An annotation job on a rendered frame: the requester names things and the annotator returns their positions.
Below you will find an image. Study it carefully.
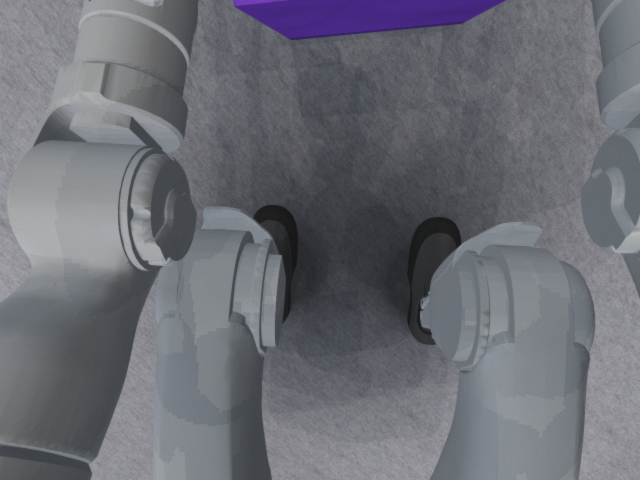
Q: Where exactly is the right robot thigh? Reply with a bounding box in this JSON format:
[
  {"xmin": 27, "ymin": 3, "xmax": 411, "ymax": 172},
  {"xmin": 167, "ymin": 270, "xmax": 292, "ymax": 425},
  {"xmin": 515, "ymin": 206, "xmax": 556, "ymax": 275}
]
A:
[{"xmin": 429, "ymin": 245, "xmax": 590, "ymax": 480}]

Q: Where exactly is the right robot upper arm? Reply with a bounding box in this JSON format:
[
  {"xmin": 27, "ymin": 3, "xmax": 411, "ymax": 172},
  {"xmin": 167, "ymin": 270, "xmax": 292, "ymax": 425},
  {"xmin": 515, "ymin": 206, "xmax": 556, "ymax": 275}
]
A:
[{"xmin": 581, "ymin": 120, "xmax": 640, "ymax": 298}]

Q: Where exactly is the right robot forearm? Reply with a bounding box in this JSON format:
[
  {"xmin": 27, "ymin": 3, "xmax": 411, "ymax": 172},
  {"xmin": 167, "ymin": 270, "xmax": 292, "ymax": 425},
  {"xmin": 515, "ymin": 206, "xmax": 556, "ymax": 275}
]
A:
[{"xmin": 590, "ymin": 0, "xmax": 640, "ymax": 130}]

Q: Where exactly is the left robot forearm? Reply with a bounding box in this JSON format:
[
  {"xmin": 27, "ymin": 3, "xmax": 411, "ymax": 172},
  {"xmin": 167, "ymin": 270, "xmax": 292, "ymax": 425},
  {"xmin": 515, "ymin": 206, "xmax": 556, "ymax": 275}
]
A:
[{"xmin": 7, "ymin": 0, "xmax": 199, "ymax": 235}]

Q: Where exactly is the left robot upper arm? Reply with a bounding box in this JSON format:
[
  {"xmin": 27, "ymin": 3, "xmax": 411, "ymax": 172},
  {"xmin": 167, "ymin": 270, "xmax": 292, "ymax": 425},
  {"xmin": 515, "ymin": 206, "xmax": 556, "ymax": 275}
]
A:
[{"xmin": 0, "ymin": 140, "xmax": 197, "ymax": 480}]

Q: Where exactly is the carton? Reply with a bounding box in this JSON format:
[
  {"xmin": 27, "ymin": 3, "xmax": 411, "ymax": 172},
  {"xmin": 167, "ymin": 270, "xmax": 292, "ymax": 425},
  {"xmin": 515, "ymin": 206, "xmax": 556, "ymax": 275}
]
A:
[{"xmin": 233, "ymin": 0, "xmax": 506, "ymax": 40}]

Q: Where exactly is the right robot foot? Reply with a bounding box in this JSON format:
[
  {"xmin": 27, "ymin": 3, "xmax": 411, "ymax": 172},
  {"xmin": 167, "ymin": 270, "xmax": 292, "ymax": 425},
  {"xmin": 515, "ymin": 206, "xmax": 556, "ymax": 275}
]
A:
[{"xmin": 407, "ymin": 217, "xmax": 461, "ymax": 345}]

